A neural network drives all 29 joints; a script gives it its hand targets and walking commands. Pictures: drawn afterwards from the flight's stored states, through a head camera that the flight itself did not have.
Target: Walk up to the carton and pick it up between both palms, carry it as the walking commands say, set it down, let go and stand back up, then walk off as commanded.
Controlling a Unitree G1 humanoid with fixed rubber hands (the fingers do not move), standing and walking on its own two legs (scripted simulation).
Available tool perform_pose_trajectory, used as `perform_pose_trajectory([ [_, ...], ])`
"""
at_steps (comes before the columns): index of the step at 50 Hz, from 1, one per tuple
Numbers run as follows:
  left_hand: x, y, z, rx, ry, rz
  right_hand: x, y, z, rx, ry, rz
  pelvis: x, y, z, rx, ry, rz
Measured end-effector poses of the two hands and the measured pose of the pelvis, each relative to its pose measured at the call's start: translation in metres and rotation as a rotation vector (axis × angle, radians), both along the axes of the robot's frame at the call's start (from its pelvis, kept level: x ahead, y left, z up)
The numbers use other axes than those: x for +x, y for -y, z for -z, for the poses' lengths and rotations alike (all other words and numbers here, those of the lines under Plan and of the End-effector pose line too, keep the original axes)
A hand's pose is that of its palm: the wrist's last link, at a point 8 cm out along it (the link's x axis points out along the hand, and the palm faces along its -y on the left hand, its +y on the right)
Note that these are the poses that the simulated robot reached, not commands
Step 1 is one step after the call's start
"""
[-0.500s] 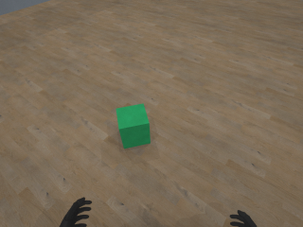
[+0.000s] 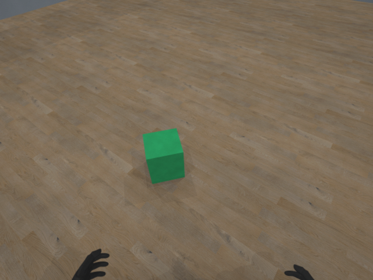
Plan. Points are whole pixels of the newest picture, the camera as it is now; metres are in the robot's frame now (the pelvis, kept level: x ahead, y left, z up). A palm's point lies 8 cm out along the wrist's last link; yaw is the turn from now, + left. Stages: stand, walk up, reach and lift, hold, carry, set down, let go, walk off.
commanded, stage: stand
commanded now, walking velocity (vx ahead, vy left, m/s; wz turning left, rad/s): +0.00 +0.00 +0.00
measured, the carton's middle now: (164, 156) +0.93 +0.20 -0.63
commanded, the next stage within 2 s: walk up in 1.16 s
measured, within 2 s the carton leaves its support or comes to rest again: neither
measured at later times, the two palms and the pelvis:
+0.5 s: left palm out of the picture +0.11 +0.27 -0.09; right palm out of the picture +0.09 -0.24 -0.11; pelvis -0.02 +0.01 +0.00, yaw +0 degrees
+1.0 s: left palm out of the picture +0.07 +0.27 -0.10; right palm out of the picture +0.06 -0.24 -0.11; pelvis -0.03 +0.01 +0.02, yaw +0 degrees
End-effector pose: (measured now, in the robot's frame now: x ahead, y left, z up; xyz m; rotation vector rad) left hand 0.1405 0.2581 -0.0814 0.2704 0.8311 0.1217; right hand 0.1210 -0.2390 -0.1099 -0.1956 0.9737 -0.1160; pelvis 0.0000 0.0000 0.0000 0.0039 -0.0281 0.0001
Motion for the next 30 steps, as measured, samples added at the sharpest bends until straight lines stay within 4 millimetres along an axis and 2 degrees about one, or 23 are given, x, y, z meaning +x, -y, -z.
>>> perform_pose_trajectory([
  [30, -0.041, -0.014, 0.012, -0.01, -0.093, -0.028, -0.033, -0.002, 0.0, -0.022, -0.074, 0.017, -0.019, -0.009, -0.006, -0.013, 0.009, 0.001],
])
